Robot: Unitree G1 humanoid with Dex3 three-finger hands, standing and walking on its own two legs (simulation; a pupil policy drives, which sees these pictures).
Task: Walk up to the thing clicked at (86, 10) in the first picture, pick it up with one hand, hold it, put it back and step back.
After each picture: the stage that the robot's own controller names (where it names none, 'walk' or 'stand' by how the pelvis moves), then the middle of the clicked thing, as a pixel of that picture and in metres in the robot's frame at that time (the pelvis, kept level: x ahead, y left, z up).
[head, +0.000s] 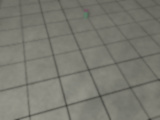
stand; (86, 14) +2.01 -0.06 -0.72
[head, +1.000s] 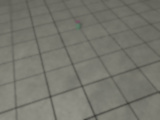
walk; (78, 25) +1.86 +0.15 -0.71
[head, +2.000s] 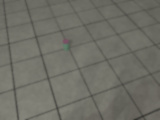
walk; (66, 45) +1.24 +0.24 -0.71
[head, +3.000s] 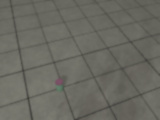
walk; (59, 85) +0.75 +0.22 -0.70
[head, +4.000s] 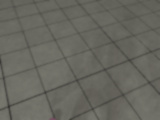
walk; out of the picture +0.43 +0.19 -0.71
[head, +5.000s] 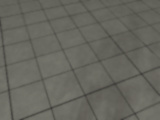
stand; out of the picture +0.29 +0.17 -0.72
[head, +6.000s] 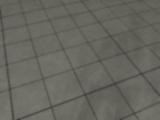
stand; out of the picture +0.30 +0.17 -0.73
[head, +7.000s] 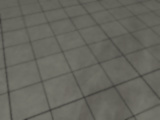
stand; out of the picture +0.29 +0.18 -0.73
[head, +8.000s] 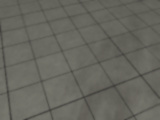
stand; out of the picture +0.28 +0.18 -0.73
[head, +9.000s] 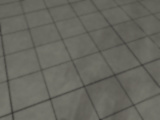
go down; out of the picture +0.29 +0.18 -0.72
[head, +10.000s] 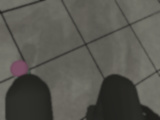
go down; (21, 71) +0.37 +0.23 -0.29
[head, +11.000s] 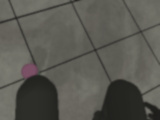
close in; (31, 73) +0.36 +0.22 -0.30
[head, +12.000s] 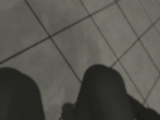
close in; out of the picture +0.34 +0.26 -0.21
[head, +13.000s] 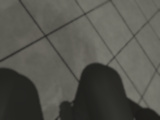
close; out of the picture +0.35 +0.27 -0.21
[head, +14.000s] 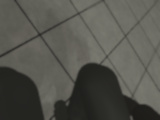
lift; out of the picture +0.34 +0.27 -0.21
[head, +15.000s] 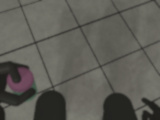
lift; (24, 86) +0.31 +0.20 -0.03
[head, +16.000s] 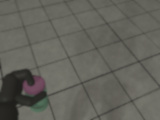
hold; (36, 94) +0.31 +0.17 +0.00
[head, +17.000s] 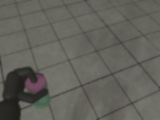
hold; (38, 92) +0.32 +0.16 -0.01
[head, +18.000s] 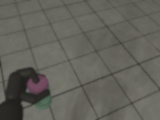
crouch; (40, 93) +0.32 +0.16 -0.01
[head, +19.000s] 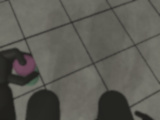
crouch; (27, 71) +0.37 +0.20 -0.10
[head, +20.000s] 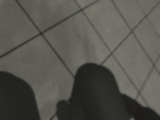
lower; out of the picture +0.37 +0.28 -0.22
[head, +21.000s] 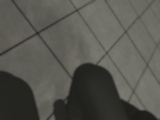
lower; out of the picture +0.37 +0.29 -0.22
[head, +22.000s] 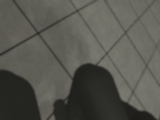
lower; out of the picture +0.36 +0.29 -0.22
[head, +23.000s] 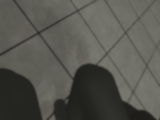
lower; out of the picture +0.36 +0.29 -0.22
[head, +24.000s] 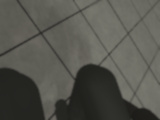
loosen; out of the picture +0.34 +0.28 -0.22
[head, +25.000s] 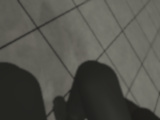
withdraw; out of the picture +0.34 +0.26 -0.21
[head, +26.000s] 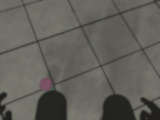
walk; (47, 86) +0.38 +0.20 -0.43
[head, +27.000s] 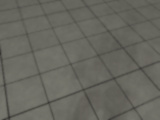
stand; out of the picture +0.31 +0.17 -0.66
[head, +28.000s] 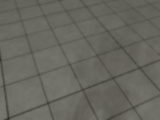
stand; out of the picture +0.31 +0.18 -0.66
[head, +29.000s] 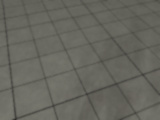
stand; out of the picture +0.33 +0.16 -0.71
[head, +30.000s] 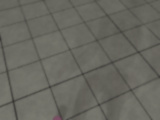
walk; out of the picture +0.36 +0.18 -0.70
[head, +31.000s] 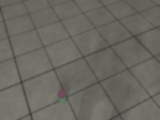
walk; (62, 96) +0.57 +0.20 -0.70
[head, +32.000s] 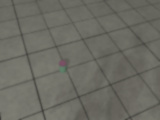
stand; (62, 66) +0.90 +0.17 -0.70
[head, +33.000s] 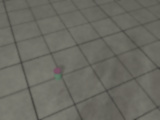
stand; (57, 74) +0.85 +0.20 -0.71
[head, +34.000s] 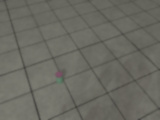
stand; (59, 77) +0.87 +0.23 -0.73
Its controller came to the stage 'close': yes
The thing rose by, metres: 0.70
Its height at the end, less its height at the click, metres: +0.00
